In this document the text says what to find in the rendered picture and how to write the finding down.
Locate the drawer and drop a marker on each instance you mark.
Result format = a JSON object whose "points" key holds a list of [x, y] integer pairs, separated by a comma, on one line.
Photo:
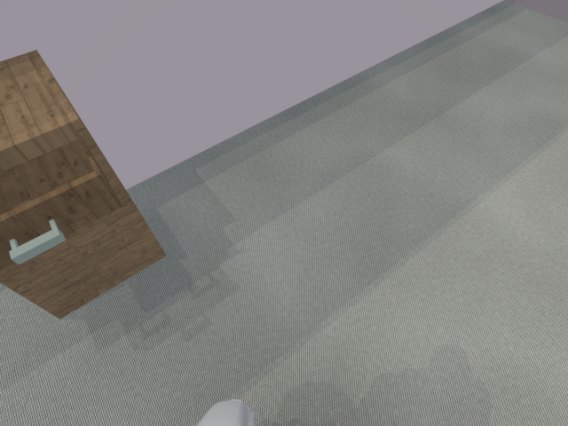
{"points": [[65, 184]]}

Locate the handle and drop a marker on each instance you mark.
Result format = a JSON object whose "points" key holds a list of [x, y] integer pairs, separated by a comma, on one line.
{"points": [[30, 249]]}

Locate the cabinet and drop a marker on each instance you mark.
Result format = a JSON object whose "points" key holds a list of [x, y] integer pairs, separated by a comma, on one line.
{"points": [[35, 118]]}

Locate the robot left thigh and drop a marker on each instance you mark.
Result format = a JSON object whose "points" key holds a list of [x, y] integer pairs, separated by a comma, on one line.
{"points": [[228, 413]]}

